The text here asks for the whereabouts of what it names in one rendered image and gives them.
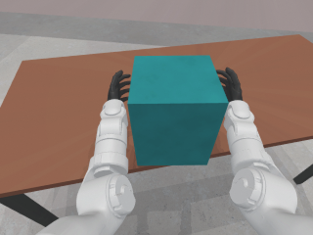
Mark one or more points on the robot left upper arm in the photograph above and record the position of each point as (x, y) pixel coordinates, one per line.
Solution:
(102, 205)

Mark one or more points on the right robot forearm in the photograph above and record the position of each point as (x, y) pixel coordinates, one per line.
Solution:
(244, 142)

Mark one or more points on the table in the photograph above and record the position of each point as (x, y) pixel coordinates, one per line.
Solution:
(50, 115)

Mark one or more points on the robot left hand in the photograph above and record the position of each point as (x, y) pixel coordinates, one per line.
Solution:
(114, 92)

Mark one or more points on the robot right hand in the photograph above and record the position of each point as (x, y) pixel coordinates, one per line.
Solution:
(232, 86)

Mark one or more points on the robot right upper arm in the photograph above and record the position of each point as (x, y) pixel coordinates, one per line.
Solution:
(268, 203)

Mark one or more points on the carton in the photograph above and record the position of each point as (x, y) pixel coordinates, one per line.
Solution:
(176, 106)

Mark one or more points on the left robot forearm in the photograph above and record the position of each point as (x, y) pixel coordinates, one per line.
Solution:
(111, 143)

